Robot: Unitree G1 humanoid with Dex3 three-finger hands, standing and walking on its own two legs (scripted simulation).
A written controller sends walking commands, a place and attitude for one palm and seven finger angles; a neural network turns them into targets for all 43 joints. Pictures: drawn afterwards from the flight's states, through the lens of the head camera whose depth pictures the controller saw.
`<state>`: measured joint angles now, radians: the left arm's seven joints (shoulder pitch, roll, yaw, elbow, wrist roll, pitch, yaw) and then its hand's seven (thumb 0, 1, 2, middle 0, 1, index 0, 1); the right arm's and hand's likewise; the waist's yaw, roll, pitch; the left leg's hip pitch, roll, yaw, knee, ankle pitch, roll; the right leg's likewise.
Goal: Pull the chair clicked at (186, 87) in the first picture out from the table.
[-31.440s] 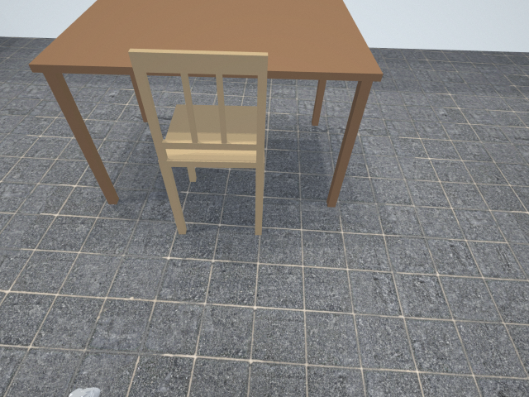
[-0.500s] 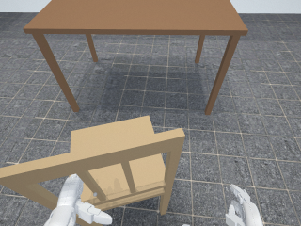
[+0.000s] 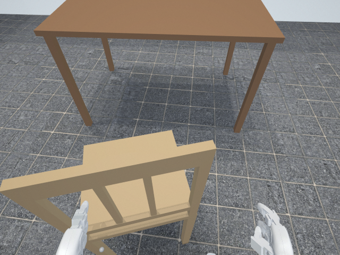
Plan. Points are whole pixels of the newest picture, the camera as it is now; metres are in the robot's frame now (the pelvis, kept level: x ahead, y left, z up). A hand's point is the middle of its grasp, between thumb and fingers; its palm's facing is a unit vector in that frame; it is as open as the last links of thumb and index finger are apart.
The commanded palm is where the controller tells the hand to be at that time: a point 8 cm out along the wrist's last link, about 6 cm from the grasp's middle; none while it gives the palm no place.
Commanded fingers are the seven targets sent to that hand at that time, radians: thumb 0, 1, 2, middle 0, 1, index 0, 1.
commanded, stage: draw the fingers out of the gap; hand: left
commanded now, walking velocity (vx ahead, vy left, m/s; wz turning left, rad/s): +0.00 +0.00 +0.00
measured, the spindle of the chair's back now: (110, 205) +0.25 +0.16 -0.04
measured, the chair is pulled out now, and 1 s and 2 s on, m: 0.63 0.63 0.63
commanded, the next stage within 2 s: draw the hand back to the body in 0.20 s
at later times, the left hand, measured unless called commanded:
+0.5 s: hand out of the picture +0.13 +0.16 +0.03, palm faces +0.11 -0.99 -0.07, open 17.5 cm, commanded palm +0.08 +0.22 +0.04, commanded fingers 0.00 -0.55 0.20 0.00 0.00 0.00 0.00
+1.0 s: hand (61, 253) +0.13 +0.20 +0.07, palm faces +0.00 -0.92 -0.39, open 15.6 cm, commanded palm +0.11 +0.26 +0.14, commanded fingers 0.00 -0.01 0.46 -0.08 -0.11 -0.08 -0.11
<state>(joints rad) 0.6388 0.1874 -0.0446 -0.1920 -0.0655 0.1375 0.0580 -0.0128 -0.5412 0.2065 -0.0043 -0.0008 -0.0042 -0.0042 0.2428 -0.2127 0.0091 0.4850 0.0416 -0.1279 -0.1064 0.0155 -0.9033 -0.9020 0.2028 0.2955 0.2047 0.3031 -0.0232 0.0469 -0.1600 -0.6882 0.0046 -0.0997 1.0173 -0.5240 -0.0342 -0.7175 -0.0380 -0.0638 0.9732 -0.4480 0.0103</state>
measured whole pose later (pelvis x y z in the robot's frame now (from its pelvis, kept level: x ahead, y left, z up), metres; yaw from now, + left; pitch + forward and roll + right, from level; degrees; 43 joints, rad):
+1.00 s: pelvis +0.00 +0.00 +0.02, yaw -1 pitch +3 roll -2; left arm 0.82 0.43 0.04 -0.45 -0.07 0.10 0.05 -0.01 -0.32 0.31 -0.12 -0.09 -0.20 -0.10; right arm 0.23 -0.18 0.03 0.54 0.05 -0.15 -0.16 0.02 -0.90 -0.90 0.20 0.30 0.20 0.30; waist 0.01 0.07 -0.09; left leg -0.47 0.04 -0.09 0.91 -0.50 -0.04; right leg -0.49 -0.01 -0.06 0.84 -0.41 0.01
